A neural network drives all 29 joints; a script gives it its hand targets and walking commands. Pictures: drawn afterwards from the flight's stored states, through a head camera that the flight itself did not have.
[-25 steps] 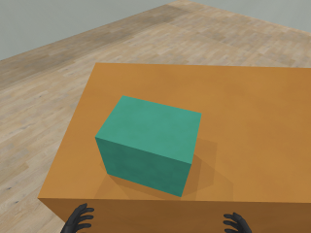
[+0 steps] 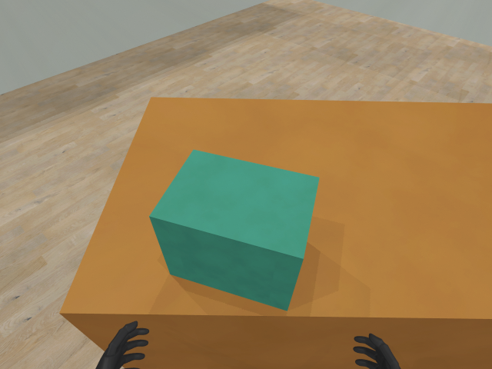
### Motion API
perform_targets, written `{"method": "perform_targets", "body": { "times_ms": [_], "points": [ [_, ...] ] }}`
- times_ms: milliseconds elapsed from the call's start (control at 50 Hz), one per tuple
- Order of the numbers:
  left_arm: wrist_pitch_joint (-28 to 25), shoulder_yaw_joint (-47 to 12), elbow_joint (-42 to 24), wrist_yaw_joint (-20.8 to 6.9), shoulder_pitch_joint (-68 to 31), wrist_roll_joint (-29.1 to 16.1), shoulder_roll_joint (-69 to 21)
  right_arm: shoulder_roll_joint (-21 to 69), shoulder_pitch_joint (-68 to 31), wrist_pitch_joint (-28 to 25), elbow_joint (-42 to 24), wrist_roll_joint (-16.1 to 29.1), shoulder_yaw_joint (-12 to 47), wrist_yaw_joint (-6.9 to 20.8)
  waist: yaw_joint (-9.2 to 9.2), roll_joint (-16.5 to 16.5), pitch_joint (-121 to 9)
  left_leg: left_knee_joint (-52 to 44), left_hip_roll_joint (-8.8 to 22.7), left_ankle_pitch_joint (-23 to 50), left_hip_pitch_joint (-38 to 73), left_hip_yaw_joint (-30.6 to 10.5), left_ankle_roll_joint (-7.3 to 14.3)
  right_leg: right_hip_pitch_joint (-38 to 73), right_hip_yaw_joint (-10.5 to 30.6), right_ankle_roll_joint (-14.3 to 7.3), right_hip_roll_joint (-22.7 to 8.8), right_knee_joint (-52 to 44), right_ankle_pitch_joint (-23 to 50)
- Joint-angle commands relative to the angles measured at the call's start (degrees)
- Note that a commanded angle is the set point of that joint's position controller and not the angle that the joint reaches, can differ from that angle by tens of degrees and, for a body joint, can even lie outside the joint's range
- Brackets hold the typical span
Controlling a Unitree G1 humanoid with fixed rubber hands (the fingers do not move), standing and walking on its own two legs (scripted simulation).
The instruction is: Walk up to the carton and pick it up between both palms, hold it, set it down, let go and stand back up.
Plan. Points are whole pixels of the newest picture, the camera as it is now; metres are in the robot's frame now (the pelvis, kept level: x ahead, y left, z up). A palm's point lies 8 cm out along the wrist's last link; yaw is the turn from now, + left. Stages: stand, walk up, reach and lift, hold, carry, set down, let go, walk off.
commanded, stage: let go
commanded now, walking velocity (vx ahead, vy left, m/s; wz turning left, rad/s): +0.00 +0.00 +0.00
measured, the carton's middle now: (239, 229) +0.37 +0.03 +0.01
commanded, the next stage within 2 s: stand in 0.08 s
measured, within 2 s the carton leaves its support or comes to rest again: neither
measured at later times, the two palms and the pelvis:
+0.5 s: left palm out of the picture +0.05 +0.26 -0.11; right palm out of the picture +0.07 -0.25 -0.12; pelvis -0.01 +0.01 -0.01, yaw +1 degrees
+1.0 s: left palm out of the picture +0.00 +0.27 -0.12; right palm out of the picture +0.01 -0.24 -0.13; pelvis -0.03 +0.01 -0.01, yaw +2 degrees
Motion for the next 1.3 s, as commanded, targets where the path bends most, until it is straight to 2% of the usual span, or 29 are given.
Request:
{"method": "perform_targets", "body": {
  "times_ms": [0, 60, 80, 100, 120, 160, 220, 320, 580, 800, 940, 1100, 1280],
  "points": [
    [-2.2, 2.4, -8.0, 0.2, -4.2, 0.1, 6.9, -6.8, -4.0, -2.7, -6.3, 0.3, -1.9, -0.4, 0.0, -0.7, -6.6, -2.3, -3.8, 13.9, 2.7, 2.8, -0.2, -1.5, -2.4, -0.2, 1.9, -4.8, 11.0],
    [-2.2, 2.3, -7.7, 0.1, -4.1, 0.1, 6.7, -6.7, -4.2, -2.6, -6.2, 0.3, -1.9, -0.4, -0.04, -0.7, -6.3, -2.4, -3.8, 13.5, 2.6, 2.8, -0.2, -1.6, -2.6, -0.3, 1.9, -5.0, 10.1],
    [-7.1, 4.7, -0.2, 0.5, 4.1, 3.2, 8.5, -10.5, 1.9, 3.5, -2.3, -1.9, -2.8, -1.7, 2.36, 1.8, -9.2, 1.4, 1.3, 20.1, -4.2, -2.6, 2.5, -0.4, 1.1, -0.7, -3.4, 0.3, 14.6],
    [-8.8, 4.4, 0.1, 0.3, 6.0, 2.3, 10.0, -10.3, 2.9, 5.9, -3.8, -1.7, -2.5, -1.8, 1.03, 0.3, -9.0, 0.7, 2.1, 15.8, -3.7, -3.6, 3.0, -0.7, 2.3, -0.8, -4.6, -0.1, 13.7],
    [-9.8, 4.3, 0.3, 0.0, 4.9, 2.0, 9.9, -10.1, 3.0, 7.0, -4.6, -1.4, -2.4, -1.7, 0.32, -0.2, -8.9, 0.2, 2.6, 14.6, -3.1, -4.1, 3.2, -1.3, 2.5, -0.8, -4.9, -0.1, 13.5],
    [-11.1, 4.2, 0.6, -0.3, 3.5, 2.0, 9.6, -9.9, 2.6, 7.9, -5.4, -1.1, -2.0, -1.4, 0.17, -0.9, -11.3, 1.1, 3.2, 17.3, -1.0, -4.0, 3.5, -0.8, 2.6, -1.1, -5.4, 0.8, 17.8],
    [-11.5, 4.1, 1.4, -0.5, 3.5, 1.8, 9.5, -9.7, 3.4, 8.9, -4.8, -1.2, -1.9, -1.1, 0.08, -1.1, -7.7, 0.7, 2.7, 12.1, -2.9, -3.4, 3.3, -3.8, 2.7, -1.2, -5.5, -0.1, 14.2],
    [-11.5, 4.0, 2.9, -0.5, 5.4, 1.6, 10.4, -10.4, 5.0, 9.7, -4.6, -1.3, -2.1, -0.7, -0.12, -1.0, -1.5, -0.1, 2.4, 8.9, -6.0, -3.9, 3.4, -6.0, 2.9, -1.2, -5.4, -1.1, 11.2],
    [-10.9, 3.1, 6.4, -0.1, 10.1, 1.3, 12.0, -11.7, 9.1, 10.4, -2.8, -1.0, -1.2, -0.8, -0.04, -0.4, -3.2, -1.2, 2.2, 4.3, -6.6, -4.8, 3.5, -4.5, 2.6, -1.1, -5.1, -0.8, 5.5],
    [-10.3, 2.5, 8.8, 0.0, 12.2, 1.4, 12.0, -11.7, 11.1, 11.0, -0.9, -0.7, -0.5, -1.0, -0.34, 0.1, 2.2, -3.6, 1.9, -6.6, -12.2, -6.0, 3.3, -7.7, 3.3, -0.8, -4.6, -2.1, -4.3],
    [-10.3, 2.2, 9.6, 0.1, 12.9, 1.2, 11.7, -12.1, 11.3, 10.9, -0.4, -0.6, -0.2, -1.0, -0.14, 0.6, 0.9, -3.8, 1.8, -7.6, -13.2, -6.5, 3.4, -7.4, 3.2, -0.8, -4.5, -1.3, -4.8],
    [-10.0, 2.1, 11.0, 0.2, 13.6, 1.1, 11.8, -11.8, 12.2, 11.3, 0.7, -0.6, 0.0, -1.2, -0.35, -0.4, 0.8, -3.0, 1.6, -8.6, -13.2, -6.5, 3.3, -8.9, 3.7, -0.7, -4.6, -1.5, -7.3],
    [-9.9, 1.9, 12.0, 0.4, 14.1, 0.9, 11.9, -11.4, 12.8, 11.3, 2.0, -0.7, 0.5, -1.4, -0.37, -0.8, 0.5, -1.6, 1.4, -4.8, -11.4, -5.8, 3.0, -10.2, 4.5, -0.9, -4.9, -2.0, -6.1]
  ]
}}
